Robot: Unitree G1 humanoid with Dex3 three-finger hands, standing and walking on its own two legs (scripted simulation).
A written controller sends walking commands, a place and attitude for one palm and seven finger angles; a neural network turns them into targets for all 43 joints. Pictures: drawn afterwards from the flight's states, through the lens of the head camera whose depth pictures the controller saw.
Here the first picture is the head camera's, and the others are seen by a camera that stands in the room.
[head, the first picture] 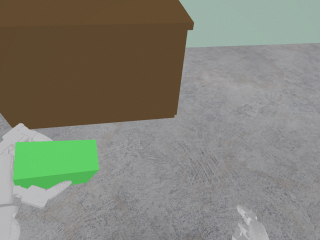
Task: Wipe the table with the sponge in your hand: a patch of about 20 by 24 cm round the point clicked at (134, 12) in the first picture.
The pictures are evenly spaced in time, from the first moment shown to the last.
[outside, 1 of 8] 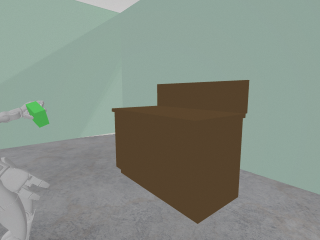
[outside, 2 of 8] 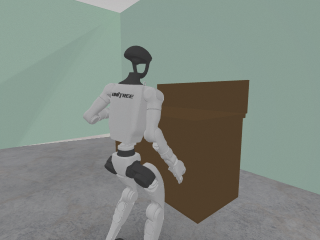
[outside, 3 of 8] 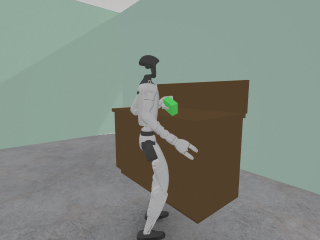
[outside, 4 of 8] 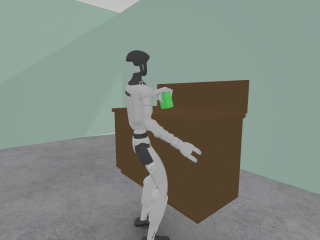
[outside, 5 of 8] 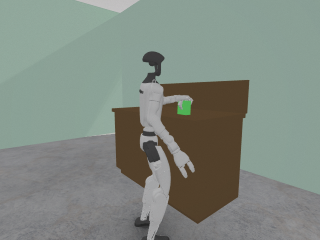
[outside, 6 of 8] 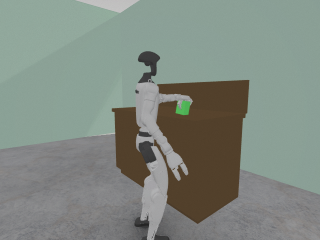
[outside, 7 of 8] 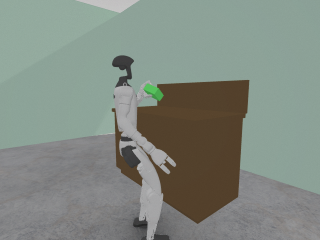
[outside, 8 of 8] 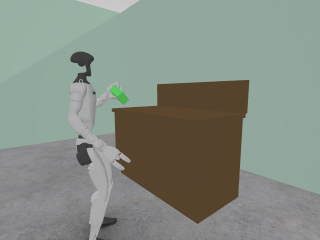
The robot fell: no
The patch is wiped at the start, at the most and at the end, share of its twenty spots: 0.00 1.00 1.00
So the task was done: yes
